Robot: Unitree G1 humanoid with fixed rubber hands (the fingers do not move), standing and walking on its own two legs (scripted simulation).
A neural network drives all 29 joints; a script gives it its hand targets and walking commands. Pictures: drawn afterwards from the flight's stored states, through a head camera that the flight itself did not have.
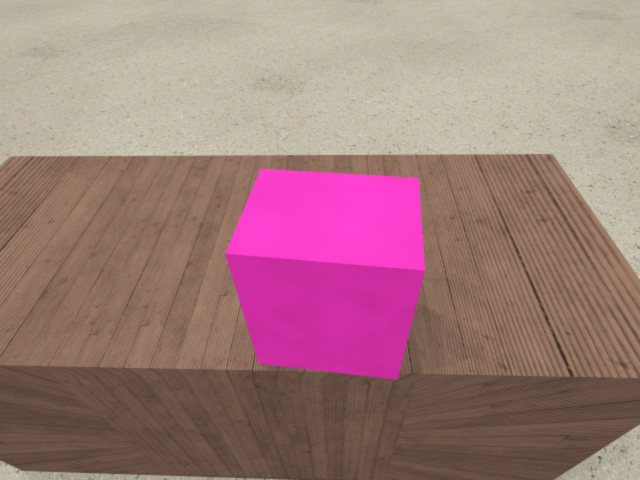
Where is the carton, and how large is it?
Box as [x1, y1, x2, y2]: [225, 169, 424, 379]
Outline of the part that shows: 261,169 225,253 258,363 396,379 424,272 418,178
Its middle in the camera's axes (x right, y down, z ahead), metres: +0.02 +0.06 +0.57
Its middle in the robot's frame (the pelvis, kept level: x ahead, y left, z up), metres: +0.41 +0.01 +0.03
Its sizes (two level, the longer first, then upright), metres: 0.221 0.165 0.262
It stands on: a pedestal, 0.67 m high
